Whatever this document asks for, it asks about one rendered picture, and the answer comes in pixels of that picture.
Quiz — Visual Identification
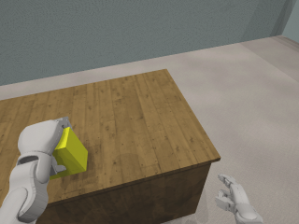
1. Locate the robot right forearm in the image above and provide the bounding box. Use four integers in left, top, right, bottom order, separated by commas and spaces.
234, 203, 263, 224

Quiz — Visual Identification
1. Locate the robot left forearm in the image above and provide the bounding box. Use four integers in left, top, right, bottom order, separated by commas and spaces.
0, 151, 52, 224

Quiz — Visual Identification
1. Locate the table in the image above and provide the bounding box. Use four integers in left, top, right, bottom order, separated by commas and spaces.
0, 68, 221, 224

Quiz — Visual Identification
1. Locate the sponge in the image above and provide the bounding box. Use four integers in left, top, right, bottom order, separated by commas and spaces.
50, 127, 88, 180

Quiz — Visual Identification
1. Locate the right robot hand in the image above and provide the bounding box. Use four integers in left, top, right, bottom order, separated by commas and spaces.
215, 174, 250, 214

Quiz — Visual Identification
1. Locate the left robot hand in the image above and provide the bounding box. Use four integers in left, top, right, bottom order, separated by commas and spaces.
18, 116, 73, 176

